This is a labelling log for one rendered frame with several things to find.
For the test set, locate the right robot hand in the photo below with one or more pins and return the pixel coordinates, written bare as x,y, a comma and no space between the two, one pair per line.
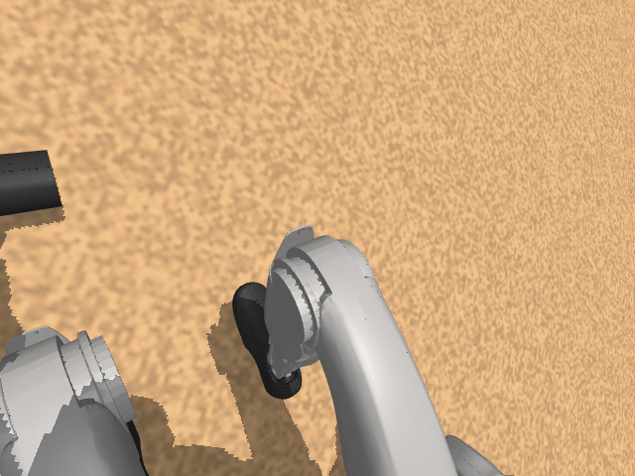
468,461

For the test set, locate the left robot foot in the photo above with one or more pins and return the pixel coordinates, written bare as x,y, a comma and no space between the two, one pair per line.
136,439

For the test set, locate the right robot foot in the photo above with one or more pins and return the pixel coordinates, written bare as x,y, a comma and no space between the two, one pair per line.
248,309

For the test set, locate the bottle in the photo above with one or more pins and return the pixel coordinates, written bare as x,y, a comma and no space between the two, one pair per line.
27,183

